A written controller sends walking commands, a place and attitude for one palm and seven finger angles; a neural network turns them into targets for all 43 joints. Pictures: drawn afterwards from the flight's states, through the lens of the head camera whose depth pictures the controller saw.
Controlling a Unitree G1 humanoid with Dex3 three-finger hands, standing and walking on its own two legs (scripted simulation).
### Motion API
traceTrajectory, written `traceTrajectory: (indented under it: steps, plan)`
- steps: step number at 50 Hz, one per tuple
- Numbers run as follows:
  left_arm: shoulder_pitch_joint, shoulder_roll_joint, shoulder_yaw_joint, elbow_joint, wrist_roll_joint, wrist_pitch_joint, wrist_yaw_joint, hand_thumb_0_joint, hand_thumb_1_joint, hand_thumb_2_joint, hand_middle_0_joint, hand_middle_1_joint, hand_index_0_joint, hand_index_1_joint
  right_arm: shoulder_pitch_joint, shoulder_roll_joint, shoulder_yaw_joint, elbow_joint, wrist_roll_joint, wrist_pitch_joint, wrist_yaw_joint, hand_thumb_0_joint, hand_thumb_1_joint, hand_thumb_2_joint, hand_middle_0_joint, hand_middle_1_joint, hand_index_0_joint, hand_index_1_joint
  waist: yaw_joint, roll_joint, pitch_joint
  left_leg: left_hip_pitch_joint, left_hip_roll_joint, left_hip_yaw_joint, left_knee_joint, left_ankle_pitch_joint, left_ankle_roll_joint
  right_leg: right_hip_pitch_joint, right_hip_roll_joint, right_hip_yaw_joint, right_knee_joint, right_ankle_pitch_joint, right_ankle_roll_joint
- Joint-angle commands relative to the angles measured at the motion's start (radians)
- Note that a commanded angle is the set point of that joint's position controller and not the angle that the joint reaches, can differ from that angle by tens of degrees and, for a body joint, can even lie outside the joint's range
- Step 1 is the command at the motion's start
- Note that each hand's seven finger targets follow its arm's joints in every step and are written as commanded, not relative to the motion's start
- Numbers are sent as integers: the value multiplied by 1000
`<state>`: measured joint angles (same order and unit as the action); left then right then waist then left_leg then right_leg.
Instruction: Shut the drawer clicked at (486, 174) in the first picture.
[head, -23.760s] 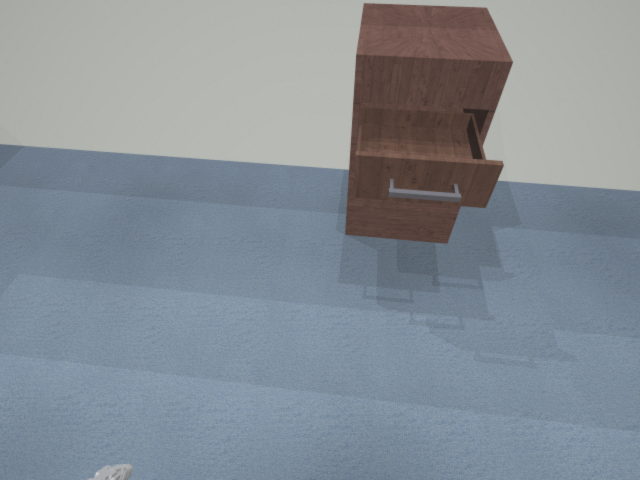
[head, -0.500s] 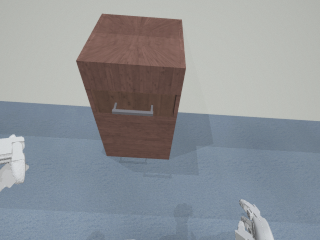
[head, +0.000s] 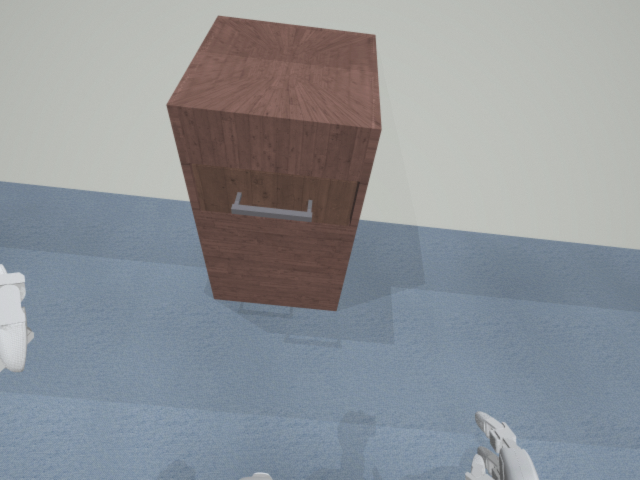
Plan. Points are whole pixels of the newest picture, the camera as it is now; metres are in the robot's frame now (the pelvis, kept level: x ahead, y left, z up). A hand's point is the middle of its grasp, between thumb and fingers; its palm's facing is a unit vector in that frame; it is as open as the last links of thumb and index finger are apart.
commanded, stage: step back with the hand held close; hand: left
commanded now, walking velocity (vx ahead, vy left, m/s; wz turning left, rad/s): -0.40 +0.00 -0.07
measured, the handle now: (273, 206) +0.73 +0.14 -0.22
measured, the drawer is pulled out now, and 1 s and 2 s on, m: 0.00 0.00 0.00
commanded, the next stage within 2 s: stop stepping back and stand still in 0.14 s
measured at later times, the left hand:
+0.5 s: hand out of the picture +0.10 +0.21 +0.16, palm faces +0.22 -0.86 -0.47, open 3.3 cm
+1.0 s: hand out of the picture +0.05 +0.22 +0.18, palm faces +0.21 -0.85 -0.48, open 3.3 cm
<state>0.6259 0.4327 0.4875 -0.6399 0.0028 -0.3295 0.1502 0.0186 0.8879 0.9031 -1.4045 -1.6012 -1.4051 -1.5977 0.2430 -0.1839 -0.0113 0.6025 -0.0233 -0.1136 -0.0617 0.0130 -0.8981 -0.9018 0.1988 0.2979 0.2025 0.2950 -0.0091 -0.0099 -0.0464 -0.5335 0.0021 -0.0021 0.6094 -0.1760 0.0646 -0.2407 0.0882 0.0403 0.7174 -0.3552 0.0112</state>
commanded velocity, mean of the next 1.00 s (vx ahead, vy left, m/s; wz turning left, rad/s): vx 0.05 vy -0.02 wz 0.01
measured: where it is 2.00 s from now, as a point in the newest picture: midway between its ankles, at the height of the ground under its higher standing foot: outside the picture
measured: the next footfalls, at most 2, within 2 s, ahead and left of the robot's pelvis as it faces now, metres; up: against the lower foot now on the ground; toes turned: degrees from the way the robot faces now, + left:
right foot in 0.02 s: -0.15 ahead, -0.12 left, +0.00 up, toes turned -3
left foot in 0.32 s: +0.00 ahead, +0.06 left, +0.00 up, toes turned -4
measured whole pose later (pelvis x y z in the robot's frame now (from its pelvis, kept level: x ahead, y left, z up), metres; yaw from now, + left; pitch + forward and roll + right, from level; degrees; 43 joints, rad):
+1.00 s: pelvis -0.16 +0.01 +0.00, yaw -8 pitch +0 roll -2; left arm 0.68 0.44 0.39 -0.66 -0.02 -0.20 0.14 0.02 0.89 0.90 -1.40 -1.60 -1.40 -1.60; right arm 0.28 -0.14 0.06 0.61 -0.02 -0.09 -0.05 0.01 -0.89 -0.90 0.20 0.30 0.21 0.30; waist -0.02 -0.02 -0.01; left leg -0.37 0.03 0.02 0.72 -0.36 0.02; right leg -0.27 0.01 -0.09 0.52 -0.28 -0.04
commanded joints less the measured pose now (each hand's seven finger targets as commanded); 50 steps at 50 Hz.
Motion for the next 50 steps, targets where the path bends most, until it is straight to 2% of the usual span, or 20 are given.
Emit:
traceTrajectory:
  steps: [1,3,5,8,10,12,14,17,19,24,28,34,36,37,40,45,47,48,49,50]
  plan:
    - [-15,111,27,-149,-44,-73,-6,0,900,900,-1400,-1600,-1400,-1600,-76,-163,-61,-64,-20,-86,3,0,-900,-900,200,300,200,300,-5,153,-84,409,241,-230,-205,455,59,-122,-46,2,-276,-29,-14]
    - [-65,130,25,-183,-33,-95,-14,0,900,900,-1400,-1600,-1400,-1600,-76,-163,-65,-37,-29,-91,20,0,-900,-900,200,300,200,300,11,227,-198,663,237,-160,-106,870,38,-156,-58,-2,-338,50,-8]
    - [-96,143,23,-263,-33,-97,-18,0,900,900,-1400,-1600,-1400,-1600,-84,-151,-64,-67,-17,-73,33,0,-900,-900,200,300,200,300,17,212,-327,782,203,-82,-46,896,25,-121,-58,-9,-361,204,15]
    - [1,210,106,-342,-65,-80,-22,0,900,900,-1400,-1600,-1400,-1600,-132,-131,-46,-165,13,-35,35,0,-900,-900,200,300,200,300,27,-1,-401,658,120,34,5,683,-8,25,-111,-10,-380,687,73]
    - [121,251,195,-281,-93,-67,-23,0,900,900,-1400,-1600,-1400,-1600,-183,-124,-36,-233,54,-4,23,0,-900,-900,200,300,200,300,40,-246,-319,370,27,92,88,181,-39,103,-248,29,-348,1060,96]
    - [193,233,217,-204,-99,-42,-17,0,900,900,-1400,-1600,-1400,-1600,-233,-115,-17,-261,74,13,7,0,-900,-900,200,300,200,300,49,-204,-236,93,-8,36,178,-183,-45,153,-348,90,-306,1137,40]
    - [230,165,146,-161,-100,4,-19,0,900,900,-1400,-1600,-1400,-1600,-206,-84,-2,-235,54,38,-5,0,-900,-900,200,300,200,300,11,-31,-135,96,19,26,44,-87,-43,137,-319,97,-272,977,-37]
    - [141,125,71,-125,-88,37,-19,0,900,900,-1400,-1600,-1400,-1600,-156,-148,-22,-187,50,16,-15,0,-900,-900,200,300,200,300,-15,134,-125,449,90,-11,-134,546,3,-51,-141,-46,-140,598,28]
    - [85,133,36,-107,-74,45,-12,0,900,900,-1400,-1600,-1400,-1600,-99,-162,-36,-171,44,-8,-11,0,-900,-900,200,300,200,300,-5,160,-134,543,196,-131,-159,651,53,-168,-86,-33,-91,80,52]
    - [40,110,-11,-189,-54,76,-2,0,900,900,-1400,-1600,-1400,-1600,-139,-166,-26,-200,36,-27,-15,0,-900,-900,200,300,200,300,8,117,-7,125,153,-146,-342,-274,17,118,-113,-27,-285,-34,-10]
    - [-15,136,-6,-191,-53,85,10,0,900,900,-1400,-1600,-1400,-1600,-130,-153,-48,-168,25,5,-24,0,-900,-900,200,300,200,300,-14,-204,96,260,-4,-31,281,-207,-71,-355,-391,313,-629,-544,-177]
    - [-183,82,-62,-92,-30,86,30,0,900,900,-1400,-1600,-1400,-1600,-103,-137,-13,-124,16,-17,-49,0,-900,-900,200,300,200,300,-36,95,122,288,49,-4,-127,-309,-20,-294,-232,8,-314,-394,-103]
    - [-202,67,-66,-150,-17,72,37,0,900,900,-1400,-1600,-1400,-1600,-73,-162,-11,-144,20,-38,-49,0,-900,-900,200,300,200,300,-41,438,116,261,289,-475,-457,-643,104,-313,-54,-116,154,-197,-20]
    - [-179,87,-56,-169,-11,64,31,0,900,900,-1400,-1600,-1400,-1600,-67,-135,-11,-168,21,-45,-44,0,-900,-900,200,300,200,300,-42,345,114,294,324,-547,-448,-453,143,-363,-63,-80,288,-151,-16]
    - [-60,123,-4,-208,-24,67,19,0,900,900,-1400,-1600,-1400,-1600,-90,-117,-11,-143,11,-64,-12,0,-900,-900,200,300,200,300,-9,141,5,309,278,-369,-358,-210,114,-257,-113,-45,228,-107,-14]
    - [57,110,0,-200,-37,86,17,0,900,900,-1400,-1600,-1400,-1600,-123,-129,-4,-151,5,-42,-4,0,-900,-900,200,300,200,300,-2,222,17,33,197,-131,-334,-377,27,155,-67,-165,-163,-74,-30]
    - [49,117,7,-134,-27,98,18,0,900,900,-1400,-1600,-1400,-1600,-116,-125,-12,-151,2,-13,-10,0,-900,-900,200,300,200,300,0,17,57,-100,89,-36,-56,-392,-19,209,-166,35,-349,-168,-104]
    - [15,129,9,-130,-38,105,16,0,900,900,-1400,-1600,-1400,-1600,-115,-116,-19,-154,10,1,-11,0,-900,-900,200,300,200,300,-6,-179,66,-137,17,25,194,-325,-45,141,-342,323,-503,-325,-183]
    - [-44,151,28,-141,-53,97,18,0,900,900,-1400,-1600,-1400,-1600,-107,-121,-26,-138,12,1,-16,0,-900,-900,200,300,200,300,-10,-206,79,-112,26,37,350,-251,-53,83,-446,390,-564,-217,-224]
    - [-84,177,58,-146,-54,75,24,0,900,900,-1400,-1600,-1400,-1600,-86,-126,-25,-121,2,-9,-16,0,-900,-900,200,300,200,300,-22,-153,35,-66,52,22,360,-212,-59,93,-439,298,-520,-25,-223]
